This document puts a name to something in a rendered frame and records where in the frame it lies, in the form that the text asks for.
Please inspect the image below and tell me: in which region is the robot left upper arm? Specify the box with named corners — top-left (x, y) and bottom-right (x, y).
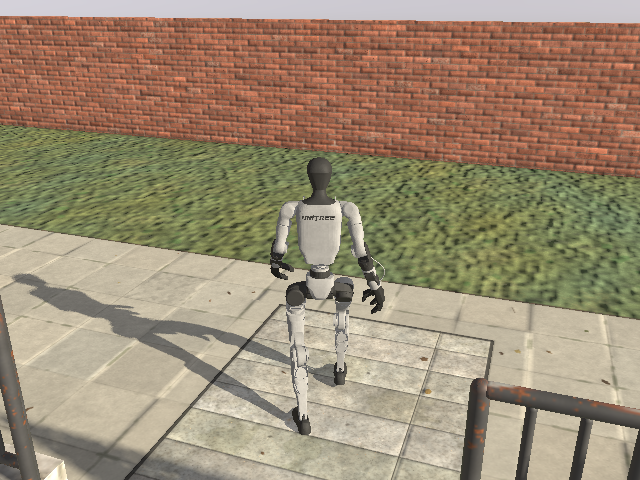
top-left (273, 201), bottom-right (299, 254)

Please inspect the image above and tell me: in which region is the right robot shin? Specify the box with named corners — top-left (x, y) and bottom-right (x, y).
top-left (335, 313), bottom-right (349, 372)

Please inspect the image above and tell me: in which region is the robot right forearm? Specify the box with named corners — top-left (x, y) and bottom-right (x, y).
top-left (358, 242), bottom-right (381, 290)

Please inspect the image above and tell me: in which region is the robot head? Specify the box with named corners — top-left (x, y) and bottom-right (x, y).
top-left (302, 157), bottom-right (336, 205)

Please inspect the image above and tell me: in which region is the robot left forearm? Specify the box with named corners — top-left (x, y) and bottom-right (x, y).
top-left (270, 239), bottom-right (284, 268)

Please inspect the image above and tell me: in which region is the robot right hand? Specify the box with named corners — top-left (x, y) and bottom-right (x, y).
top-left (362, 286), bottom-right (385, 314)

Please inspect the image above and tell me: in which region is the robot right upper arm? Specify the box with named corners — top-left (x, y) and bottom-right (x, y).
top-left (340, 201), bottom-right (367, 258)

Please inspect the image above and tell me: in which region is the robot left hand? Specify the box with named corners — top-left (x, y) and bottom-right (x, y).
top-left (270, 262), bottom-right (294, 280)

